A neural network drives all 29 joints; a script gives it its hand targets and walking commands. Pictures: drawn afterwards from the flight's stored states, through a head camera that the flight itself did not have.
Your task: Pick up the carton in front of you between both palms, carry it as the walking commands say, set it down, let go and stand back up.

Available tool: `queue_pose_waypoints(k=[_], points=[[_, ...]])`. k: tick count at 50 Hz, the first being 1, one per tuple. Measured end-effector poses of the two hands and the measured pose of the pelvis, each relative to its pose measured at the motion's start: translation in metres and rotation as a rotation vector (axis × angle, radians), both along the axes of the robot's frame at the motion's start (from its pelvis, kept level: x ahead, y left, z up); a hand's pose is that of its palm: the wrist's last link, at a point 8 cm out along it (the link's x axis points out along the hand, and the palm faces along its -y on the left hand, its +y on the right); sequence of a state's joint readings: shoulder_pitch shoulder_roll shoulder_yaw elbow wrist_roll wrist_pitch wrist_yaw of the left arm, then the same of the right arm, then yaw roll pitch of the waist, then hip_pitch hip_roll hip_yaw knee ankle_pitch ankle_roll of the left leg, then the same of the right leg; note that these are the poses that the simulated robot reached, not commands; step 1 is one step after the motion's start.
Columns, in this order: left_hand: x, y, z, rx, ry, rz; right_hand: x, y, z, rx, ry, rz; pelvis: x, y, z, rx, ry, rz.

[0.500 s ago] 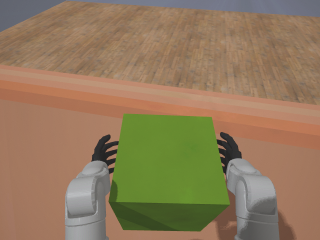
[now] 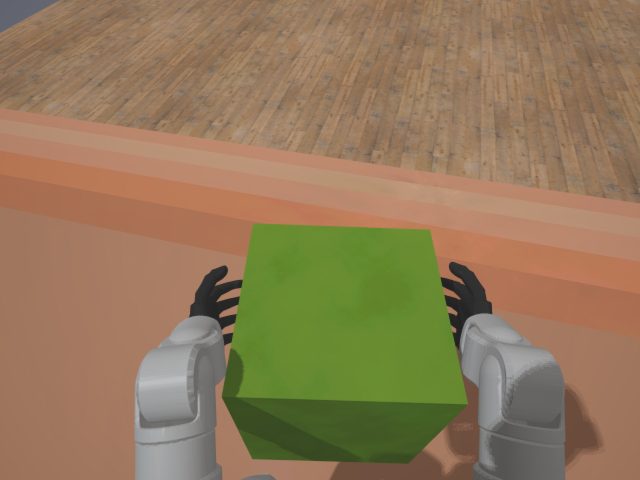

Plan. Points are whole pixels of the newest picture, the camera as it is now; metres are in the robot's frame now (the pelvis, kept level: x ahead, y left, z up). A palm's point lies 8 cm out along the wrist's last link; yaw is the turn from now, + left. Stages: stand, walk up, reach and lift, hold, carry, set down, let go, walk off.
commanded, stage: carry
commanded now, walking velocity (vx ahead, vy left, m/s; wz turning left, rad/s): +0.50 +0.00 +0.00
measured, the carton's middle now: (335, 351) +0.27 +0.01 +0.01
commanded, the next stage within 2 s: none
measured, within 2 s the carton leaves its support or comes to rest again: neither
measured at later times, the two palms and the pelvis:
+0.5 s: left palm (266, 135) +0.63 +0.13 +0.07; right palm (443, 142) +0.61 -0.16 +0.08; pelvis +0.34 +0.01 -0.01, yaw -3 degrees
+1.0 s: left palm (291, 52) +0.93 +0.12 +0.08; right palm (429, 51) +0.92 -0.18 +0.09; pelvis +0.55 -0.03 -0.02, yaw -2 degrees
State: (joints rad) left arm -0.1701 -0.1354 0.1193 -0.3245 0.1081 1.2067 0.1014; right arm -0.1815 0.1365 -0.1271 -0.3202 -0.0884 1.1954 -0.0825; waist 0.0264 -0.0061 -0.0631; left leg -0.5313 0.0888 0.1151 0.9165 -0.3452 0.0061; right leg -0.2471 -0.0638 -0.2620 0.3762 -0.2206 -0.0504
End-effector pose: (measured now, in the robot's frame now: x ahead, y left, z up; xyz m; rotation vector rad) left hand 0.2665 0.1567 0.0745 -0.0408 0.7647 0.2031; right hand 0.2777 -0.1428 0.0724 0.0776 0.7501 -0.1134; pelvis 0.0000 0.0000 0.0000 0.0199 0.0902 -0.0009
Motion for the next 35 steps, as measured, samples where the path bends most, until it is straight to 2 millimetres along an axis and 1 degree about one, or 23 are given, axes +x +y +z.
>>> queue_pose_waypoints(k=[3,6,9,11,12,14,17,19,21,23,26,29,30,32,35], points=[[0.039,0.003,0.006,-0.005,-0.036,0.004,0.041,0.003,0.008,-0.008,-0.037,0.007,0.039,0.001,0.002,0.003,0.005,-0.007],[0.083,0.005,0.005,-0.019,-0.059,-0.007,0.082,0.005,0.012,-0.026,-0.059,0.0,0.082,0.005,-0.002,-0.002,-0.001,-0.012],[0.132,0.009,-0.001,-0.027,-0.077,-0.028,0.125,0.009,0.008,-0.037,-0.077,-0.018,0.132,0.014,-0.013,-0.008,-0.014,-0.027],[0.168,0.011,-0.01,-0.035,-0.086,-0.047,0.154,0.011,0.001,-0.049,-0.085,-0.035,0.164,0.021,-0.024,-0.001,-0.022,-0.04],[0.184,0.011,-0.014,-0.039,-0.074,-0.055,0.167,0.011,-0.003,-0.054,-0.073,-0.043,0.177,0.024,-0.025,0.005,-0.019,-0.042],[0.211,0.009,-0.02,-0.043,-0.028,-0.072,0.188,0.009,-0.009,-0.053,-0.028,-0.065,0.199,0.027,-0.021,-0.001,-0.01,-0.059],[0.249,0.0,-0.021,-0.035,0.025,-0.11,0.214,0.001,-0.013,-0.048,0.026,-0.1,0.235,0.028,-0.01,-0.018,0.002,-0.069],[0.276,-0.006,-0.018,-0.03,0.027,-0.133,0.235,-0.004,-0.01,-0.048,0.029,-0.118,0.26,0.027,-0.005,-0.028,0.008,-0.066],[0.305,-0.011,-0.012,-0.03,0.004,-0.143,0.262,-0.01,-0.003,-0.047,0.006,-0.129,0.287,0.024,-0.002,-0.038,0.01,-0.061],[0.336,-0.016,-0.006,-0.032,-0.032,-0.139,0.295,-0.015,0.004,-0.045,-0.03,-0.129,0.314,0.018,-0.002,-0.038,0.009,-0.06],[0.385,-0.025,0.003,-0.023,-0.09,-0.118,0.35,-0.024,0.009,-0.02,-0.088,-0.121,0.358,0.006,-0.009,-0.03,-0.006,-0.052],[0.438,-0.034,0.007,-0.006,-0.151,-0.09,0.412,-0.034,0.009,-0.012,-0.149,-0.085,0.402,-0.01,-0.027,-0.013,-0.041,-0.033],[0.455,-0.036,0.007,0.008,-0.158,-0.081,0.433,-0.036,0.007,-0.019,-0.159,-0.063,0.414,-0.014,-0.032,-0.021,-0.048,-0.032],[0.486,-0.039,0.005,0.041,-0.131,-0.081,0.47,-0.039,0.003,-0.03,-0.133,-0.025,0.43,-0.019,-0.034,-0.026,-0.053,-0.037],[0.522,-0.041,0.0,0.059,-0.056,-0.084,0.512,-0.041,0.001,-0.042,-0.06,0.0,0.452,-0.026,-0.027,-0.021,-0.046,-0.034]])
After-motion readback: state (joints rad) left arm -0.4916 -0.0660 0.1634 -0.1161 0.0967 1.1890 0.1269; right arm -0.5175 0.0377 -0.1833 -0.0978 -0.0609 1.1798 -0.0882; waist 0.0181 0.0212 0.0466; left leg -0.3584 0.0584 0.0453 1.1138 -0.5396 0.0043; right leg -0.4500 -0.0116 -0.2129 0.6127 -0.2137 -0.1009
